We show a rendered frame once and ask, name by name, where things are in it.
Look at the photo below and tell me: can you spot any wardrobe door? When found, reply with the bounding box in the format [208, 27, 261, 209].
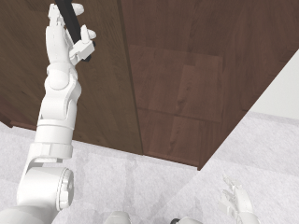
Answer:
[0, 0, 144, 156]
[0, 94, 36, 126]

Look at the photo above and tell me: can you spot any robot left forearm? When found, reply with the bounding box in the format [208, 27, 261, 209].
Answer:
[16, 62, 82, 204]

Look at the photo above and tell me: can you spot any left robot thigh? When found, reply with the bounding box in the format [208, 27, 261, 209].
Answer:
[104, 211, 132, 224]

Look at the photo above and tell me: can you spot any robot right forearm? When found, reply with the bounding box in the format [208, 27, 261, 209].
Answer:
[236, 212, 261, 224]

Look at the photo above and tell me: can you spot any handle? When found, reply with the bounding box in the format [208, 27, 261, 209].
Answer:
[54, 0, 96, 63]

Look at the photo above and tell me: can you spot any left robot upper arm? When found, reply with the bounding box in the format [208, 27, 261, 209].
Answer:
[0, 167, 75, 224]

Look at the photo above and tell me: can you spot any left robot hand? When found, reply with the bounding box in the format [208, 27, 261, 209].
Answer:
[46, 3, 96, 68]

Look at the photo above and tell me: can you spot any right robot hand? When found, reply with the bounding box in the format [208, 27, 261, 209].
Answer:
[218, 174, 255, 220]

